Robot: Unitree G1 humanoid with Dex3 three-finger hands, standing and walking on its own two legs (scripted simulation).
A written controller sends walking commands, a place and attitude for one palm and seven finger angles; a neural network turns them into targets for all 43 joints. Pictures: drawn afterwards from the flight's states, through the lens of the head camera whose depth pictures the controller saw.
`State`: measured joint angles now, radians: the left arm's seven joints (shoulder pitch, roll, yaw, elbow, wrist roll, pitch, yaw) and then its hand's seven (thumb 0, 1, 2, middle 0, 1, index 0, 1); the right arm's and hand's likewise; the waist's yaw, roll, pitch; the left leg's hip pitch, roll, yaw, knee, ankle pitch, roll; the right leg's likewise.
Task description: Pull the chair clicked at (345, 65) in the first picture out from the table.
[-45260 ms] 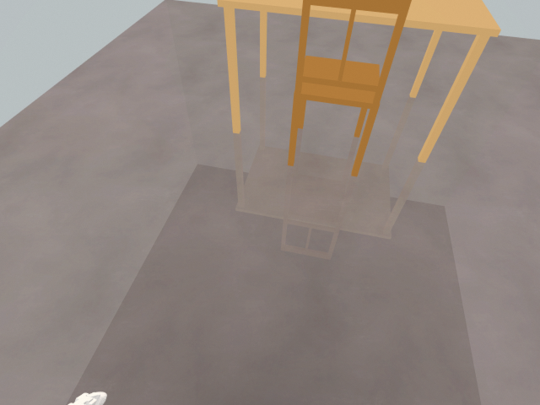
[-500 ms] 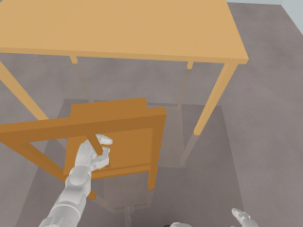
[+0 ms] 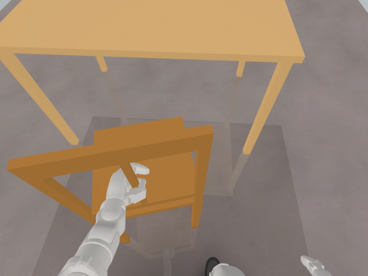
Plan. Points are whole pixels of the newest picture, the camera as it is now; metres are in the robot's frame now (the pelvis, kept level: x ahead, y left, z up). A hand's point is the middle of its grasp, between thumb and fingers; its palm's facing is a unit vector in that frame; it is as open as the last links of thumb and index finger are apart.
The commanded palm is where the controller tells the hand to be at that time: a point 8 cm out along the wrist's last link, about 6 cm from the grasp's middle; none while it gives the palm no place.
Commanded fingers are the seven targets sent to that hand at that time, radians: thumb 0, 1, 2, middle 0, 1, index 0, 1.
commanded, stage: step backward, pulling the chair out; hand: left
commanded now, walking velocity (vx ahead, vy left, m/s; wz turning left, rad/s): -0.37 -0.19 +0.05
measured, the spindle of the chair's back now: (135, 184) +0.34 +0.13 -0.09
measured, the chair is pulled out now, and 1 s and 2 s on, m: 0.30 0.39 0.51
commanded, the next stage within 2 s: none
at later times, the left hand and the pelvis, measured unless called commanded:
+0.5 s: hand (133, 219) +0.25 +0.12 -0.07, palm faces -0.14 -0.97 -0.17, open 5.0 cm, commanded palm +0.23 +0.17 -0.07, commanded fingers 0.00 0.90 0.90 -0.50 -1.45 -0.50 -1.45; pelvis -0.06 +0.04 +0.00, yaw -4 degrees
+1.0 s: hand (130, 229) +0.23 +0.12 -0.07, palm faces -0.10 -0.98 -0.16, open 4.9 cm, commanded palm +0.21 +0.17 -0.07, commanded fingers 0.00 0.90 0.90 -0.50 -1.45 -0.50 -1.45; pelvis -0.09 +0.03 +0.00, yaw +1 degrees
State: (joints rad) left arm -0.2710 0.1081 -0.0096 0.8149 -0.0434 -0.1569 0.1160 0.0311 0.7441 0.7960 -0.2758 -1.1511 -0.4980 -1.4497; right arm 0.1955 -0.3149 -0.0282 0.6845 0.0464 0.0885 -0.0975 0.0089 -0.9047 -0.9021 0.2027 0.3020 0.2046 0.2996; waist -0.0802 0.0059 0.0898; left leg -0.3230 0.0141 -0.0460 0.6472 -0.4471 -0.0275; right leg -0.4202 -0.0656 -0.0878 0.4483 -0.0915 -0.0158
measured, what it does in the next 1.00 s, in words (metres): steps on the spot: left foot, then left foot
